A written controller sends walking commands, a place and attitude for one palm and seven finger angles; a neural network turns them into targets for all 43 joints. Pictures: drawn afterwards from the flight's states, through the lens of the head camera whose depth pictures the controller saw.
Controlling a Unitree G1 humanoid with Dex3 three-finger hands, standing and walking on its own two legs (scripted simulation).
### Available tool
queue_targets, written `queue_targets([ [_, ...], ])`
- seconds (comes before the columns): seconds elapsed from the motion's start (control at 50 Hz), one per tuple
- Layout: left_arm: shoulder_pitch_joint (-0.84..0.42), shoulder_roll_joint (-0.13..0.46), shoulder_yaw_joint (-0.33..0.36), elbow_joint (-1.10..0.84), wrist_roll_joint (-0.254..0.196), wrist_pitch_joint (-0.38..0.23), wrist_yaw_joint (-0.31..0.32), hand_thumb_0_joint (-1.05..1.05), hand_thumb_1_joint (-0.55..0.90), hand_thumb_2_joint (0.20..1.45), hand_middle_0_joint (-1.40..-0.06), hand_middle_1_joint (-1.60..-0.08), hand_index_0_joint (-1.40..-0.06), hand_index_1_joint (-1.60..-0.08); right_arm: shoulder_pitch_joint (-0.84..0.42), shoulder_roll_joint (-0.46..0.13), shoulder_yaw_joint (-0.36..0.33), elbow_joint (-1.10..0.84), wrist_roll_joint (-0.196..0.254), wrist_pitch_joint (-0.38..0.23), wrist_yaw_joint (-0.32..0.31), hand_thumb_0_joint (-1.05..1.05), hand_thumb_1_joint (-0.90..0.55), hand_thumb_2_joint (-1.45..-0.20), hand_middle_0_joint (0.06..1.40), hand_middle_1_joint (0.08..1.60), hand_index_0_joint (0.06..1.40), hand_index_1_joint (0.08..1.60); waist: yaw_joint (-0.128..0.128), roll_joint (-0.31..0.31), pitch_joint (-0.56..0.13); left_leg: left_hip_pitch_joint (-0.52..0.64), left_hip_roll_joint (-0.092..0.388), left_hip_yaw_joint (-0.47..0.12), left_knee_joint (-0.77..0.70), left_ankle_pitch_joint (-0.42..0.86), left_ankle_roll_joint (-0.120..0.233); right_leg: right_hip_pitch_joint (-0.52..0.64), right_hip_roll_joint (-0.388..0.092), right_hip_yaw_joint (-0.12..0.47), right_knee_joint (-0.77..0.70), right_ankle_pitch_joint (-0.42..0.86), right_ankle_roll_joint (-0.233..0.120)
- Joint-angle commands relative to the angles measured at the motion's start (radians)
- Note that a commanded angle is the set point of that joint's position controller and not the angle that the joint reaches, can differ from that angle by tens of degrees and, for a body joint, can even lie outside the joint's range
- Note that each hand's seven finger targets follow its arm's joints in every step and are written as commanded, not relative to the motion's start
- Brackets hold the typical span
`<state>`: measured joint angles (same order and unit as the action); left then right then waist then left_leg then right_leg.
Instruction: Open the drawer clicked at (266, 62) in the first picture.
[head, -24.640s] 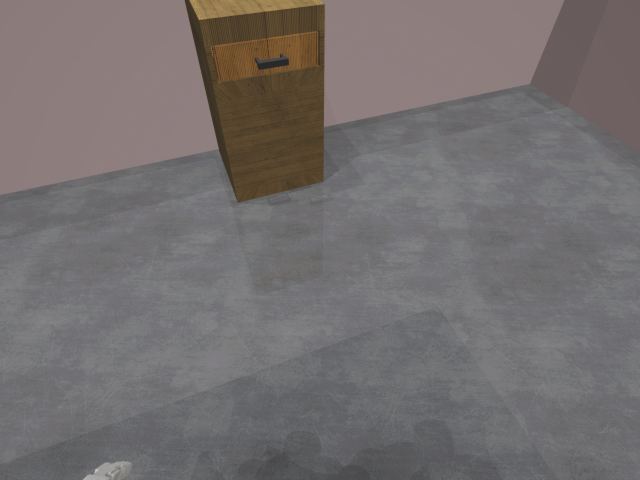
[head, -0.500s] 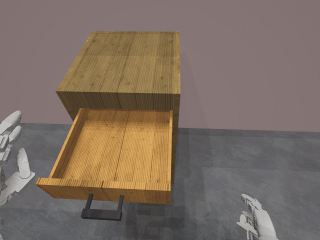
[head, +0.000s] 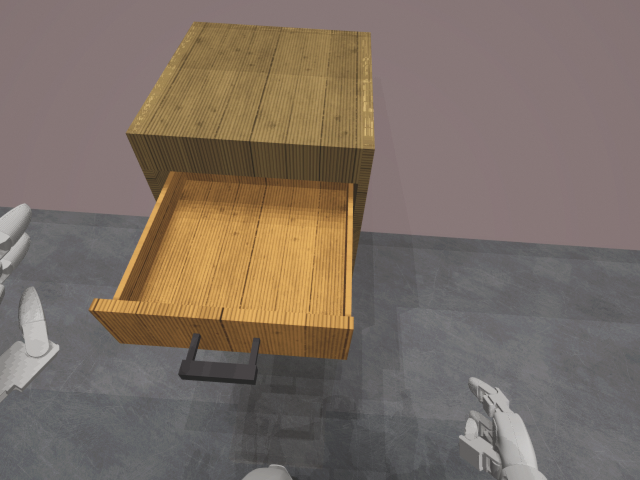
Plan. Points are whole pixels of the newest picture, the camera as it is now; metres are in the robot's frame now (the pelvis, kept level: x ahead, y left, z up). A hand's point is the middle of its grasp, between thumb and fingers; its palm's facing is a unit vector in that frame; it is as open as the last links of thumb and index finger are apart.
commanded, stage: step back with the hand held close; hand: left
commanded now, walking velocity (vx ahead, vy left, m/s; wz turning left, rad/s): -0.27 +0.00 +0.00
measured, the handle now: (222, 357) +0.30 +0.17 -0.11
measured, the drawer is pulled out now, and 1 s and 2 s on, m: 0.30 0.30 0.30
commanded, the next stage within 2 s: stop stepping back and stand still in 0.72 s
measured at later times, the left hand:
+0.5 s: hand (86, 409) +0.15 +0.19 +0.17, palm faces +0.18 -0.84 -0.51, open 7.4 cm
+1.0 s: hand out of the picture +0.01 +0.17 +0.18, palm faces +0.24 -0.82 -0.52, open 7.4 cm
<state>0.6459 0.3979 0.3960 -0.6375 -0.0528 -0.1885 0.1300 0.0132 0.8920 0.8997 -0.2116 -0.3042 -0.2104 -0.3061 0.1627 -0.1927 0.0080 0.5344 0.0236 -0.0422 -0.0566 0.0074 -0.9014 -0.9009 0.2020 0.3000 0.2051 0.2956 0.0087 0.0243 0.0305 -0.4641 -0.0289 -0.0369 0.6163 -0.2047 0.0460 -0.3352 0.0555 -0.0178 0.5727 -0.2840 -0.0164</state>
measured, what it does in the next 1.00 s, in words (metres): walks backwards: right foot, then left foot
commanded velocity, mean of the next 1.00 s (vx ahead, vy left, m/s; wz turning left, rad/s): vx -0.24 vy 0.01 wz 0.01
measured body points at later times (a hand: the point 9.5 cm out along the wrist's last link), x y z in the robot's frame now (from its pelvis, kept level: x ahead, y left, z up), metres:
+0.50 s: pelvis -0.07 -0.02 +0.00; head +0.00 -0.01 +0.44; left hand +0.13 +0.23 +0.20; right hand +0.13 -0.24 -0.08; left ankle +0.07 +0.09 -0.73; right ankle -0.15 -0.12 -0.73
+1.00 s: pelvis -0.20 -0.05 +0.00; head -0.15 -0.03 +0.45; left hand -0.01 +0.22 +0.21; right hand -0.01 -0.27 -0.07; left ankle -0.09 +0.07 -0.72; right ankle -0.23 -0.16 -0.73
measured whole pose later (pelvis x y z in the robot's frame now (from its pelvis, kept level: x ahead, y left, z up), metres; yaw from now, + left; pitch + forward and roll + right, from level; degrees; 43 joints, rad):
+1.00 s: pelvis -0.20 -0.05 +0.00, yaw -2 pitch +2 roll -1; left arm 0.71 0.47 0.42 -0.74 -0.07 -0.17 0.15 0.01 0.89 0.90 -0.21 -0.30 -0.21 -0.31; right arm 0.16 -0.15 0.02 0.53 0.01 -0.08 -0.03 0.01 -0.90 -0.90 0.20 0.30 0.21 0.30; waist -0.02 -0.03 0.04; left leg -0.48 0.01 -0.01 0.54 -0.14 0.01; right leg -0.25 0.01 -0.05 0.56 -0.40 0.00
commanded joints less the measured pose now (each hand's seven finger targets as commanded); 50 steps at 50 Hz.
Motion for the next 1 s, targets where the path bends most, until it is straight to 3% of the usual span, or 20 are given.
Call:
queue_targets([
  [0.0, -0.010, 0.155, 0.106, -0.208, -0.010, -0.081, 0.033, 0.000, 0.900, 0.900, -0.200, -0.300, -0.200, -0.300, -0.063, -0.138, -0.065, -0.132, -0.007, -0.064, -0.007, 0.000, -0.900, -0.900, 0.200, 0.300, 0.200, 0.300, -0.031, -0.048, -0.106, 0.047, 0.072, -0.084, -0.042, -0.230, -0.008, -0.038, -0.173, 0.201, -0.221, -0.110, -0.049],
  [0.08, -0.037, 0.160, 0.100, -0.229, -0.012, -0.083, 0.045, 0.000, 0.900, 0.900, -0.200, -0.300, -0.200, -0.300, -0.065, -0.135, -0.064, -0.110, -0.009, -0.063, -0.009, 0.000, -0.900, -0.900, 0.200, 0.300, 0.200, 0.300, -0.038, -0.028, -0.103, 0.140, 0.069, -0.089, -0.028, -0.114, -0.022, -0.109, -0.181, 0.154, -0.201, -0.023, -0.061],
  [0.18, -0.025, 0.169, 0.143, -0.249, 0.008, -0.097, 0.038, 0.000, 0.900, 0.900, -0.200, -0.300, -0.200, -0.300, -0.077, -0.137, -0.061, -0.130, -0.026, -0.085, -0.015, 0.000, -0.900, -0.900, 0.200, 0.300, 0.200, 0.300, -0.016, 0.245, -0.119, -0.206, 0.311, -0.350, -0.453, -0.369, 0.081, 0.204, 0.016, 0.032, 0.257, -0.142, 0.023],
  [0.26, 0.027, 0.146, 0.125, -0.238, -0.011, -0.100, 0.033, 0.000, 0.900, 0.900, -0.200, -0.300, -0.200, -0.300, -0.054, -0.132, -0.069, -0.093, -0.036, -0.112, 0.002, 0.000, -0.900, -0.900, 0.200, 0.300, 0.200, 0.300, -0.008, 0.121, -0.181, 0.074, 0.289, -0.253, -0.309, 0.003, 0.095, 0.038, -0.006, 0.039, 0.181, -0.216, 0.017],
  [0.44, 0.064, 0.213, 0.185, -0.300, -0.030, -0.126, -0.018, 0.000, 0.900, 0.900, -0.200, -0.300, -0.200, -0.300, -0.085, -0.150, -0.063, -0.077, -0.029, -0.108, 0.032, 0.000, -0.900, -0.900, 0.200, 0.300, 0.200, 0.300, 0.016, 0.169, -0.345, 0.349, 0.232, -0.113, -0.114, 0.507, 0.035, 0.133, -0.007, -0.005, -0.196, 0.103, 0.022],
  [0.48, 0.088, 0.196, 0.172, -0.253, -0.048, -0.120, -0.036, 0.000, 0.900, 0.900, -0.200, -0.300, -0.200, -0.300, -0.097, -0.138, -0.076, -0.105, 0.007, -0.092, 0.032, 0.000, -0.900, -0.900, 0.200, 0.300, 0.200, 0.300, 0.006, -0.037, -0.343, 0.347, 0.125, -0.013, 0.020, 0.281, -0.021, 0.096, -0.093, 0.022, -0.228, 0.313, 0.030],
  [0.5, 0.087, 0.210, 0.187, -0.225, -0.050, -0.119, -0.032, 0.000, 0.900, 0.900, -0.200, -0.300, -0.200, -0.300, -0.114, -0.129, -0.077, -0.113, 0.022, -0.080, 0.023, 0.000, -0.900, -0.900, 0.200, 0.300, 0.200, 0.300, -0.009, -0.144, -0.281, 0.287, 0.067, 0.029, 0.114, 0.055, -0.043, 0.028, -0.197, 0.078, -0.249, 0.387, -0.003],
  [0.54, 0.077, 0.221, 0.205, -0.156, -0.040, -0.111, -0.012, 0.000, 0.900, 0.900, -0.200, -0.300, -0.200, -0.300, -0.153, -0.122, -0.084, -0.109, 0.021, -0.057, 0.006, 0.000, -0.900, -0.900, 0.200, 0.300, 0.200, 0.300, -0.014, -0.166, -0.170, 0.083, -0.005, 0.007, 0.386, -0.213, -0.062, -0.052, -0.354, 0.257, -0.258, 0.499, -0.101],
  [0.56, 0.074, 0.187, 0.169, -0.106, -0.028, -0.090, -0.006, 0.000, 0.900, 0.900, -0.200, -0.300, -0.200, -0.300, -0.164, -0.083, -0.065, -0.099, 0.009, -0.044, -0.004, 0.000, -0.900, -0.900, 0.200, 0.300, 0.200, 0.300, -0.022, -0.167, -0.111, -0.034, 0.012, -0.035, 0.382, -0.282, -0.066, 0.043, -0.363, 0.230, -0.206, 0.663, -0.137],
  [0.6, 0.029, 0.160, 0.129, -0.056, 0.006, -0.070, 0.011, 0.000, 0.900, 0.900, -0.200, -0.300, -0.200, -0.300, -0.172, -0.066, -0.036, -0.093, -0.006, -0.016, -0.027, 0.000, -0.900, -0.900, 0.200, 0.300, 0.200, 0.300, -0.032, -0.141, -0.065, -0.094, 0.020, -0.015, 0.209, -0.275, -0.066, 0.166, -0.293, 0.157, -0.129, 0.874, -0.096],
  [0.64, -0.045, 0.159, 0.091, -0.087, 0.013, -0.063, 0.019, 0.000, 0.900, 0.900, -0.200, -0.300, -0.200, -0.300, -0.162, -0.095, -0.034, -0.092, -0.008, -0.001, -0.040, 0.000, -0.900, -0.900, 0.200, 0.300, 0.200, 0.300, -0.041, -0.150, -0.060, -0.047, 0.011, 0.021, -0.040, -0.154, -0.058, 0.234, -0.238, 0.112, -0.067, 0.964, -0.044],
  [0.66, -0.051, 0.152, 0.074, -0.115, 0.004, -0.062, 0.023, 0.000, 0.900, 0.900, -0.200, -0.300, -0.200, -0.300, -0.132, -0.107, -0.039, -0.089, -0.006, 0.006, -0.042, 0.000, -0.900, -0.900, 0.200, 0.300, 0.200, 0.300, -0.043, -0.111, -0.087, 0.038, 0.032, 0.023, -0.168, 0.085, -0.047, 0.244, -0.196, 0.074, -0.022, 0.904, -0.009],
  [0.68, -0.057, 0.157, 0.063, -0.163, -0.001, -0.064, 0.026, 0.000, 0.900, 0.900, -0.200, -0.300, -0.200, -0.300, -0.113, -0.127, -0.056, -0.095, 0.000, 0.007, -0.037, 0.000, -0.900, -0.900, 0.200, 0.300, 0.200, 0.300, -0.039, -0.033, -0.128, 0.181, 0.116, -0.024, -0.229, 0.500, -0.018, 0.184, -0.135, 0.031, 0.016, 0.730, 0.043],
  [0.72, -0.030, 0.162, 0.065, -0.232, -0.006, -0.079, 0.021, 0.000, 0.900, 0.900, -0.200, -0.300, -0.200, -0.300, -0.074, -0.126, -0.080, -0.111, 0.005, -0.020, -0.004, 0.000, -0.900, -0.900, 0.200, 0.300, 0.200, 0.300, -0.014, 0.115, -0.246, 0.440, 0.312, -0.168, -0.185, 0.915, 0.058, -0.042, -0.065, 0.044, 0.138, -0.018, 0.047],
  [0.74, 0.009, 0.193, 0.091, -0.275, -0.009, -0.072, 0.015, 0.000, 0.900, 0.900, -0.200, -0.300, -0.200, -0.300, -0.091, -0.119, -0.071, -0.108, -0.024, -0.046, 0.001, 0.000, -0.900, -0.900, 0.200, 0.300, 0.200, 0.300, 0.001, 0.247, -0.279, 0.389, 0.350, -0.221, -0.210, 0.891, 0.085, -0.059, -0.041, 0.071, 0.268, -0.237, 0.030],
  [0.76, 0.005, 0.169, 0.068, -0.336, -0.008, -0.070, 0.012, 0.000, 0.900, 0.900, -0.200, -0.300, -0.200, -0.300, -0.072, -0.113, -0.058, -0.107, -0.041, -0.061, 0.009, 0.000, -0.900, -0.900, 0.200, 0.300, 0.200, 0.300, -0.004, 0.239, -0.257, 0.261, 0.350, -0.236, -0.241, 0.759, 0.094, -0.013, -0.029, 0.085, 0.358, -0.283, 0.028],
  [0.82, 0.062, 0.148, 0.098, -0.342, -0.011, -0.055, 0.031, 0.000, 0.900, 0.900, -0.200, -0.300, -0.200, -0.300, -0.045, -0.126, -0.078, -0.079, -0.029, -0.086, 0.023, 0.000, -0.900, -0.900, 0.200, 0.300, 0.200, 0.300, -0.006, 0.169, -0.257, 0.297, 0.297, -0.137, -0.229, 0.596, 0.094, -0.066, -0.033, 0.042, 0.355, -0.194, 0.038],
  [0.92, 0.124, 0.165, 0.151, -0.250, -0.029, -0.028, 0.050, 0.000, 0.900, 0.900, -0.200, -0.300, -0.200, -0.300, -0.066, -0.129, -0.048, -0.128, -0.015, -0.075, 0.011, 0.000, -0.900, -0.900, 0.200, 0.300, 0.200, 0.300, -0.019, 0.214, -0.127, -0.053, 0.177, -0.099, -0.348, -0.415, 0.013, 0.239, -0.001, -0.082, -0.025, -0.138, 0.019],
  [0.96, 0.116, 0.162, 0.134, -0.216, -0.023, -0.024, 0.038, 0.000, 0.900, 0.900, -0.200, -0.300, -0.200, -0.300, -0.058, -0.121, -0.050, -0.133, -0.008, -0.063, 0.006, 0.000, -0.900, -0.900, 0.200, 0.300, 0.200, 0.300, -0.026, 0.075, -0.113, -0.043, 0.066, -0.003, -0.203, -0.411, -0.038, 0.268, -0.042, -0.070, -0.222, -0.119, -0.008],
  [0.98, 0.085, 0.185, 0.151, -0.192, -0.021, -0.029, 0.038, 0.000, 0.900, 0.900, -0.200, -0.300, -0.200, -0.300, -0.052, -0.117, -0.054, -0.124, -0.010, -0.054, 0.008, 0.000, -0.900, -0.900, 0.200, 0.300, 0.200, 0.300, -0.038, -0.055, -0.095, 0.023, 0.024, 0.043, 0.021, -0.313, -0.058, 0.134, -0.164, 0.075, -0.326, -0.171, -0.069],
])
